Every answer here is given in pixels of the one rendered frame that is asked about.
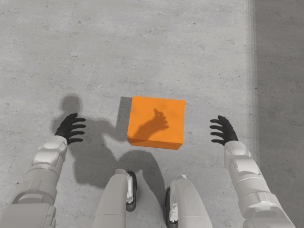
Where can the robot left hand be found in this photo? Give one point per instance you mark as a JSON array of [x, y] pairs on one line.
[[66, 127]]

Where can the robot right forearm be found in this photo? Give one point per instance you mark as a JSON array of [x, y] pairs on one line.
[[255, 198]]

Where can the robot left thigh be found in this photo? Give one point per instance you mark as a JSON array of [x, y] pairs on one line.
[[111, 210]]

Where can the robot left forearm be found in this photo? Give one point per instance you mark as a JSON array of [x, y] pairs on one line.
[[40, 181]]

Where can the robot right upper arm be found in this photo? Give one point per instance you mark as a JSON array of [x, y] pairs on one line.
[[267, 223]]

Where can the robot right hand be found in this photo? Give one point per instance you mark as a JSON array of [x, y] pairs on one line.
[[227, 129]]

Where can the robot left upper arm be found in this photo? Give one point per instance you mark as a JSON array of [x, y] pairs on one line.
[[30, 215]]

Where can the carton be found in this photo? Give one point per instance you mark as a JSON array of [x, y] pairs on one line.
[[156, 122]]

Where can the left robot foot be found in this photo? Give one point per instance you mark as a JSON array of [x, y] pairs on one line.
[[130, 206]]

